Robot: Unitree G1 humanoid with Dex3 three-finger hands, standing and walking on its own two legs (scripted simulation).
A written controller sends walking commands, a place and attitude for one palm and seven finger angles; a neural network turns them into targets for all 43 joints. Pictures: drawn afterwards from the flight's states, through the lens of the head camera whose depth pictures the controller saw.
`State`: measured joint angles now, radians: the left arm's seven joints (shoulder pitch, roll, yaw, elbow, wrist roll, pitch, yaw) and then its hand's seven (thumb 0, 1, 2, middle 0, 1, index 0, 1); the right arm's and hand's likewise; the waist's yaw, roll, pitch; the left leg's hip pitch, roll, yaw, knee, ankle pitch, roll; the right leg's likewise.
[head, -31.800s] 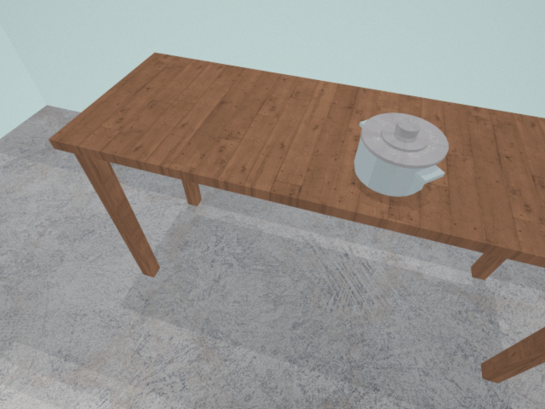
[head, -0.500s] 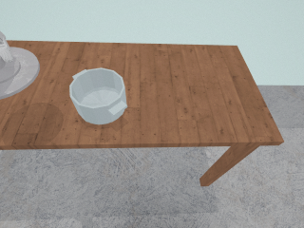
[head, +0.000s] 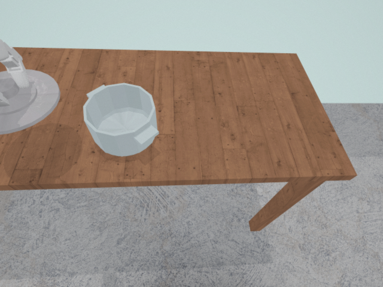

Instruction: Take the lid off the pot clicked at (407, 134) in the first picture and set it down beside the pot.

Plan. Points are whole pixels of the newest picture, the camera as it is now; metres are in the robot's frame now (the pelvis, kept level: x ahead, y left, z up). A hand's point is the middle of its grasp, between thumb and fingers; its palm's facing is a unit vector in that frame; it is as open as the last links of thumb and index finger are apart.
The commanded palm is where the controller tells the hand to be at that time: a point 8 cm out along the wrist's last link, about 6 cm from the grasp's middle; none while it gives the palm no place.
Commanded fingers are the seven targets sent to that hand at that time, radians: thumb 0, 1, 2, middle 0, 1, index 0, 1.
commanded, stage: lower the lid onto the table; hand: left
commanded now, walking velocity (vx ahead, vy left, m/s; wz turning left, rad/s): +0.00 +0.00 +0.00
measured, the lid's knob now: (3, 88) +0.47 +0.36 +0.13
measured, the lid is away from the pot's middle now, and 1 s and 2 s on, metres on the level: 0.20 0.21 0.21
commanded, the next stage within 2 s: open the fingers wide in 1.98 s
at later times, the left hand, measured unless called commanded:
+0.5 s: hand out of the picture +0.43 +0.36 +0.12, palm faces -0.47 -0.13 -0.87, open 7.4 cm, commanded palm +0.49 +0.37 +0.19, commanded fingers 0.00 0.69 0.84 -0.89 -1.09 -0.90 -1.04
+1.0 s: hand (2, 117) +0.43 +0.36 +0.09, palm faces -0.50 -0.11 -0.86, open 7.4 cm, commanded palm +0.50 +0.37 +0.15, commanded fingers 0.00 0.69 0.84 -0.89 -1.09 -0.90 -1.04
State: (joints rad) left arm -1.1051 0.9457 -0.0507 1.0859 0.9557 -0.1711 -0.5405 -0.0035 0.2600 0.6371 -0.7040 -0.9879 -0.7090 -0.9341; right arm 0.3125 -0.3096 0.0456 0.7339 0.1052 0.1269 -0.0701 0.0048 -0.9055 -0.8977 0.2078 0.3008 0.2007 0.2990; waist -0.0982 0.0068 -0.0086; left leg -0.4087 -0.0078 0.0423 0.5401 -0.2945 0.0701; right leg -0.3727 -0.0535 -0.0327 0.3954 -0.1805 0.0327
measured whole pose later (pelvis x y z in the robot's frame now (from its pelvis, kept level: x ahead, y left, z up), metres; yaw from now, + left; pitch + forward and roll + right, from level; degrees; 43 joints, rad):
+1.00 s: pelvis -0.01 +0.00 -0.01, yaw -1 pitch +12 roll -3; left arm -0.99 0.97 -0.01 1.13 0.97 -0.24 -0.48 0.00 0.26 0.64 -0.70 -0.99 -0.70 -0.93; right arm 0.35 -0.31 0.05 0.74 0.11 0.12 -0.10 0.00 -0.90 -0.90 0.21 0.30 0.20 0.30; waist -0.12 0.00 -0.03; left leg -0.53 0.01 0.05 0.66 -0.33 0.07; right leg -0.49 -0.04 -0.02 0.50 -0.21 0.04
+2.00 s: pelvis -0.01 +0.03 -0.02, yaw -2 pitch +16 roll -5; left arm -0.98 0.94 0.00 1.20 1.02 -0.28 -0.35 0.00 0.27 0.64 -0.70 -0.99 -0.70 -0.93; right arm 0.36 -0.30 0.07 0.72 0.09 0.12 -0.11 0.00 -0.90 -0.90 0.21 0.30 0.20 0.30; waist -0.17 0.00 -0.05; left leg -0.67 -0.01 0.06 0.76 -0.37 0.12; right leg -0.63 -0.05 0.01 0.58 -0.24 0.00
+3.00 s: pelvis -0.03 +0.00 -0.03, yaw +0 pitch +16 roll -4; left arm -0.95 0.91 0.02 1.14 1.02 -0.28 -0.34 0.00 0.15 0.47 -0.35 -0.99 -0.35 -0.99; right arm 0.37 -0.29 0.05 0.70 0.10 0.17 -0.08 0.00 -0.90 -0.90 0.21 0.30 0.20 0.30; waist -0.15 0.00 -0.06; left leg -0.72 0.00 0.01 0.81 -0.37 0.08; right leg -0.67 -0.01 0.04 0.65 -0.27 0.03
